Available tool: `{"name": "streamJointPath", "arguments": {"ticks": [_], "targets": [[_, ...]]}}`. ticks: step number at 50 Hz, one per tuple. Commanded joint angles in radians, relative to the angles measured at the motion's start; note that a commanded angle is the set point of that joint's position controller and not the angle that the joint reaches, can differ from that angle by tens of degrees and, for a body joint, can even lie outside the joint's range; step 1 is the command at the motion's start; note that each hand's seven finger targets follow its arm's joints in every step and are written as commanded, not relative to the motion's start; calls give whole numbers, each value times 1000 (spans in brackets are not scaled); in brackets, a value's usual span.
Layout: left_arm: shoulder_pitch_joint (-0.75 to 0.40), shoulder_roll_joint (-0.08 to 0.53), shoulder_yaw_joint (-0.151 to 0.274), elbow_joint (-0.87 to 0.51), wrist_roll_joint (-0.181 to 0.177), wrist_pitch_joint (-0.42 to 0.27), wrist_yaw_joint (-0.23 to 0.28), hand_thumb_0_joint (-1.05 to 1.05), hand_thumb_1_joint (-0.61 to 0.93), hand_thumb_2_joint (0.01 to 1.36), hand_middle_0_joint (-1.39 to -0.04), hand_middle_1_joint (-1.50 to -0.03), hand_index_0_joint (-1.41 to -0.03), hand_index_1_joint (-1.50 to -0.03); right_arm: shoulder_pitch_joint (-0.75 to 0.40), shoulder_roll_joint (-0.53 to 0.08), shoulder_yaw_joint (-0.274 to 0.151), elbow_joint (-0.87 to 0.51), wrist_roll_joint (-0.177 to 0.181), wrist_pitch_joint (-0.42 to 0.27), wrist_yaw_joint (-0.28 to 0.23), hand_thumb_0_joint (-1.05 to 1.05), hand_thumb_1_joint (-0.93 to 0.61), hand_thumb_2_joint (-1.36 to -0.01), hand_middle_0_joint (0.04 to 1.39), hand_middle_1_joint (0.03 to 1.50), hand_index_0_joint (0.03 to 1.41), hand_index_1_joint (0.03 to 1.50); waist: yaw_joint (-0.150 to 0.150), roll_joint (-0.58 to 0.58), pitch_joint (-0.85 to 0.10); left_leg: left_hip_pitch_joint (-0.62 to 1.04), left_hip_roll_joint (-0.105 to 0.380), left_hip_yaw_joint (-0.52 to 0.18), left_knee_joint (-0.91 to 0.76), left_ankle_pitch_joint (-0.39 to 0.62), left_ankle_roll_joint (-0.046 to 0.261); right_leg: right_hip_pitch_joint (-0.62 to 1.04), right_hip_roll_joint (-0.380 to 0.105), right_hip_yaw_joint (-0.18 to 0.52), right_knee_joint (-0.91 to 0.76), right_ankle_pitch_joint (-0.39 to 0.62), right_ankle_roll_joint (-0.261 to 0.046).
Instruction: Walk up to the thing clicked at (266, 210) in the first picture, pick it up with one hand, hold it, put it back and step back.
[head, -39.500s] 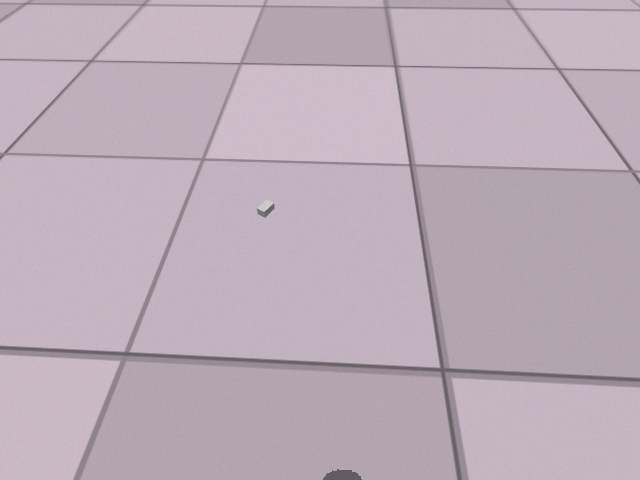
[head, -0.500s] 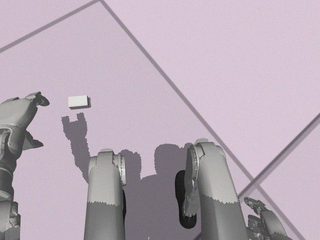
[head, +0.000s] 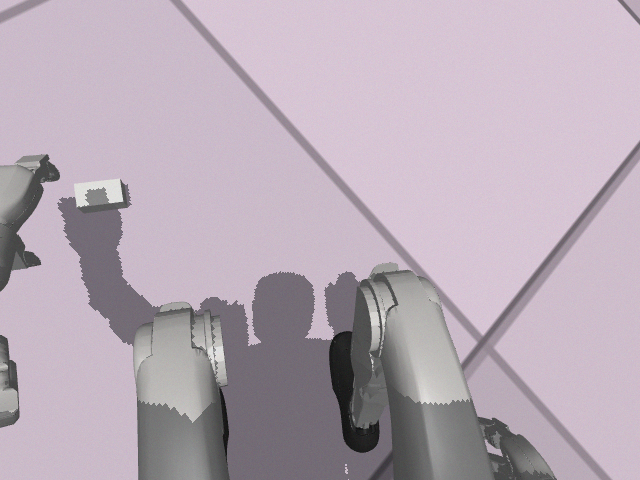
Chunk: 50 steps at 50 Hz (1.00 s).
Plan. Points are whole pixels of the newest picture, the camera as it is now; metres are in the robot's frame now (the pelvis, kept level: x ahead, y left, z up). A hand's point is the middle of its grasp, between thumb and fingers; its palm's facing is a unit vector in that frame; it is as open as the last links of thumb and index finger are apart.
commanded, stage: rise first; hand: left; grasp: from above
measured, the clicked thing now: (101, 196) +0.53 +0.26 -0.34
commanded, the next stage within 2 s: approach in 0.70 s
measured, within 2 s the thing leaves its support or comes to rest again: neither
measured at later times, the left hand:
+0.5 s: hand (38, 217) +0.46 +0.31 -0.21, palm faces -0.48 -0.07 -0.87, open 12.1 cm
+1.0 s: hand (55, 203) +0.48 +0.29 -0.22, palm faces -0.46 -0.07 -0.88, open 12.7 cm
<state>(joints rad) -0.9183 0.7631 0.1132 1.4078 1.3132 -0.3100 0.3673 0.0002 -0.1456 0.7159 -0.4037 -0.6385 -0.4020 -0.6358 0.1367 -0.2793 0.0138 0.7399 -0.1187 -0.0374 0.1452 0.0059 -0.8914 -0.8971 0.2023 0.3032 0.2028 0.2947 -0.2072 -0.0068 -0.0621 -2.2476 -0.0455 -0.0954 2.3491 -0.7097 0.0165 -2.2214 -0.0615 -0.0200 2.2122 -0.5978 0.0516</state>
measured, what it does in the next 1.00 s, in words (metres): stands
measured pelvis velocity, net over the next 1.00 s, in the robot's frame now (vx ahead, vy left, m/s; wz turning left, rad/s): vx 0.01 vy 0.00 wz -0.05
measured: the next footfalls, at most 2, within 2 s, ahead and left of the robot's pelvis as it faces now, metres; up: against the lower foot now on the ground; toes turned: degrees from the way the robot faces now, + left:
none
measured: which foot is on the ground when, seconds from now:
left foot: down 0.00-1.00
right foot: down 0.00-1.00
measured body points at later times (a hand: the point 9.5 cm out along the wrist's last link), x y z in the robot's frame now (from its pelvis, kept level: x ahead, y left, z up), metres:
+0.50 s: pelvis +0.01 -0.01 -0.02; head +0.27 +0.07 +0.34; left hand +0.48 +0.31 -0.16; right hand +0.06 -0.29 -0.12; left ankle +0.07 +0.11 -0.32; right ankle +0.12 -0.15 -0.32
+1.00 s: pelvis +0.01 +0.00 -0.03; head +0.27 +0.08 +0.33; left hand +0.50 +0.29 -0.17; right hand +0.04 -0.28 -0.11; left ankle +0.07 +0.11 -0.32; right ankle +0.12 -0.15 -0.32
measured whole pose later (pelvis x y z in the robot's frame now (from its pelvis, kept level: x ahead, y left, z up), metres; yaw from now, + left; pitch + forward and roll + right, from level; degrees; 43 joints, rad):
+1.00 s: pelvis +0.01 +0.00 -0.03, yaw -3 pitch +35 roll -10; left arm -1.07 0.87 0.10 1.56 1.34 -0.29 0.44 0.00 -0.27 0.80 -0.29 -0.82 -0.30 -0.81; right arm 0.14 -0.30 0.10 0.72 -0.17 -0.06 0.17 0.00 -0.90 -0.90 0.20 0.30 0.20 0.30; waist -0.29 -0.04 0.01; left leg -2.33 -0.04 -0.13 2.45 -0.74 0.01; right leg -2.30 -0.04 -0.05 2.28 -0.60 0.06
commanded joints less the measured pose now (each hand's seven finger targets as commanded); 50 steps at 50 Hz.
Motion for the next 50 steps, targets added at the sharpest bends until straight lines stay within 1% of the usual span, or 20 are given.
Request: {"name": "streamJointPath", "arguments": {"ticks": [1, 4, 8, 10, 12, 15, 22, 27, 32, 34, 35, 36, 37, 38, 40, 41, 42, 43, 46, 50], "targets": [[-315, 279, 46, -79, -8, 6, 57, 0, -150, 693, -396, -655, -399, -650, 213, -261, -82, -11, -13, -11, -5, 0, -898, -899, 200, 300, 200, 300, -23, 294, -656, 529, -2, 41, -297, 186, -1, 276, 34, -105, -155, 113, -78], [-357, 310, 58, -80, 3, 8, 68, 0, -153, 694, -392, -662, -397, -657, 211, -265, -76, -10, -18, -12, -4, 0, -899, -899, 200, 300, 200, 300, -25, 301, -676, 507, -2, 48, -278, 179, 3, 273, 38, -105, -146, 114, -78], [-316, 316, 66, -48, 9, 14, 76, 0, -175, 710, -390, -664, -390, -664, 223, -260, -61, -7, -30, -13, 0, 0, -899, -899, 200, 300, 200, 300, -22, 300, -672, 492, -8, 59, -261, 202, 6, 299, 43, -109, -138, 132, -76], [-328, 314, 68, -57, 1, 17, 77, 0, -192, 725, -368, -687, -369, -685, 227, -263, -60, -11, -34, -13, 1, 0, -898, -899, 200, 300, 200, 300, -35, 295, -673, 487, -6, 59, -247, 211, 8, 303, 43, -111, -136, 142, -74], [-324, 345, 81, -55, 2, 18, 79, 0, -185, 716, -376, -682, -378, -680, 229, -262, -55, -11, -36, -10, 2, 0, -899, -899, 200, 300, 200, 300, -28, 285, -685, 462, -9, 70, -230, 226, 14, 344, 45, -107, -136, 162, -73], [-302, 331, 79, -41, -5, 23, 74, 0, -202, 733, -366, -691, -366, -692, 237, -263, -52, -9, -42, -9, 5, 0, -899, -899, 200, 300, 200, 300, -34, 278, -670, 458, -8, 71, -226, 224, 14, 337, 47, -109, -134, 160, -74], [-314, 355, 85, -70, -13, 12, 73, 0, -203, 737, -363, -687, -362, -689, 239, -271, -44, -10, -44, -1, 8, 0, -897, -898, 200, 300, 200, 300, -39, 287, -672, 440, -7, 66, -208, 232, 14, 340, 51, -113, -124, 169, -74], [-308, 349, 84, -69, -10, 7, 77, 0, -191, 722, -368, -695, -370, -692, 253, -280, -42, -8, -49, 2, 13, 0, -899, -899, 200, 300, 200, 300, -51, 317, -672, 498, -1, 45, -206, 290, 3, 307, 46, -123, -106, 204, -75], [-308, 345, 79, -56, -9, 10, 86, 0, -191, 721, -366, -701, -370, -697, 247, -286, -37, -14, -49, 4, 18, 0, -900, -899, 200, 300, 200, 300, -48, 352, -644, 500, 0, 38, -224, 270, -3, 273, 48, -130, -96, 185, -79], [-338, 331, 64, -72, -6, 11, 88, 0, -204, 734, -354, -717, -357, -713, 246, -287, -37, -15, -48, 2, 19, 0, -900, -900, 200, 300, 200, 300, -59, 382, -646, 519, 4, 31, -227, 267, -6, 256, 51, -136, -95, 180, -79], [-317, 330, 63, -44, 4, 15, 88, 0, -213, 739, -353, -715, -354, -714, 253, -292, -33, -15, -50, 2, 21, 0, -901, -900, 200, 300, 200, 300, -68, 366, -637, 519, 5, 27, -222, 274, -7, 255, 50, -138, -93, 186, -78], [-364, 342, 64, -80, -3, 12, 91, 0, -205, 734, -346, -729, -351, -723, 244, -290, -39, -16, -43, 3, 19, 0, -899, -899, 200, 300, 200, 300, -65, 365, -656, 509, 4, 32, -219, 257, -3, 259, 52, -135, -95, 178, -81], [-325, 342, 66, -40, 3, 16, 92, 0, -223, 748, -345, -731, -346, -730, 245, -288, -34, -17, -45, 3, 21, 0, -902, -900, 200, 300, 200, 300, -62, 357, -636, 501, 2, 33, -221, 255, -4, 261, 52, -135, -97, 176, -80], [-348, 349, 71, -51, -5, 17, 96, 0, -210, 738, -340, -737, -347, -730, 244, -289, -34, -18, -46, 0, 22, 0, -900, -900, 200, 300, 200, 300, -68, 353, -635, 486, 3, 36, -211, 251, 1, 268, 51, -133, -98, 178, -78], [-354, 340, 61, -42, -4, 15, 100, 0, -305, 834, -331, -699, -294, -738, 243, -289, -27, -12, -47, -2, 20, 0, -905, -901, 200, 300, 200, 300, -70, 351, -631, 478, 1, 37, -211, 245, 2, 268, 55, -134, -96, 178, -78], [-355, 333, 60, -10, -1, 18, 101, 0, -268, 769, -263, -779, -280, -817, 246, -291, -27, -13, -50, -5, 21, 0, -899, -893, 200, 300, 200, 300, -88, 337, -603, 472, 4, 32, -205, 241, 1, 253, 50, -135, -97, 175, -74], [-386, 318, 43, -28, 2, 13, 99, 0, -283, 783, -241, -859, -262, -849, 247, -289, -23, -12, -52, -7, 21, 0, -899, -893, 200, 300, 200, 300, -101, 343, -608, 466, 2, 34, -203, 227, 5, 258, 57, -139, -102, 167, -74], [-401, 302, 28, -9, -1, 13, 95, 0, -305, 801, -237, -875, -255, -856, 249, -292, -21, -8, -51, -10, 20, 0, -902, -894, 200, 300, 200, 300, -115, 319, -585, 455, 5, 28, -197, 218, 6, 246, 56, -141, -102, 163, -75], [-496, 329, 24, -29, 5, 9, 105, 0, -332, 829, -209, -905, -227, -885, 254, -300, -12, -3, -56, -16, 15, 0, -899, -893, 200, 300, 200, 300, -135, 335, -604, 448, 5, 25, -191, 196, 8, 242, 58, -142, -104, 153, -74], [-580, 281, -21, 19, 18, 16, 123, 0, -360, 848, -185, -944, -206, -921, 270, -305, 3, 9, -64, -29, 10, 0, -901, -894, 200, 300, 200, 300, -186, 388, -575, 465, 12, 15, -187, 184, 1, 212, 60, -156, -95, 149, -71]]}}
